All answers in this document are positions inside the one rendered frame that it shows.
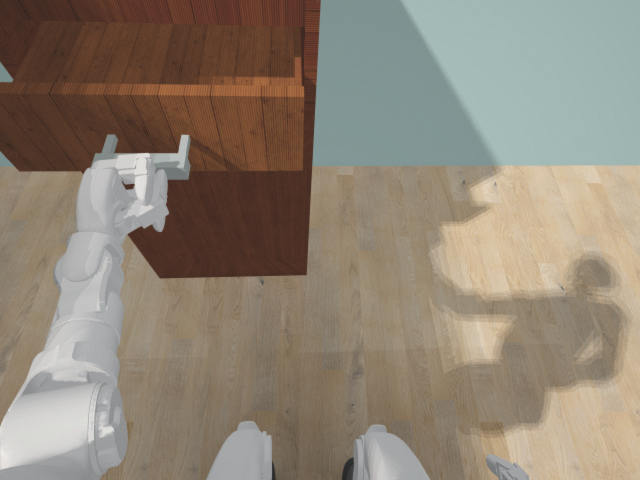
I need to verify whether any handle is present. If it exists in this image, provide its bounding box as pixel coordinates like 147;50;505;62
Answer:
91;134;191;180

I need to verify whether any right robot thigh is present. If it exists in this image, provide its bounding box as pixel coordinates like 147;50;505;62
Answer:
353;432;430;480

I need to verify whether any cabinet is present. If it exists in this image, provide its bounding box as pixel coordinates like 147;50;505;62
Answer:
0;0;321;278

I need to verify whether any robot right hand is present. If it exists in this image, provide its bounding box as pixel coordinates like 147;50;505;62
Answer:
486;454;529;480

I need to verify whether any drawer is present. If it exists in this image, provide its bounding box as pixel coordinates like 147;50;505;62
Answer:
0;21;304;171

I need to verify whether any robot left forearm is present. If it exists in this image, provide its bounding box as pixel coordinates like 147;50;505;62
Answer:
0;231;125;470

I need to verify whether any left robot shin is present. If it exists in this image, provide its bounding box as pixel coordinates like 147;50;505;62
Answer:
237;421;260;431

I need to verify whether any robot left hand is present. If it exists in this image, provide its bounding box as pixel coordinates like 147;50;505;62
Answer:
76;153;169;245

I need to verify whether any robot left upper arm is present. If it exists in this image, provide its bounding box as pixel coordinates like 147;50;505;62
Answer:
0;382;128;480

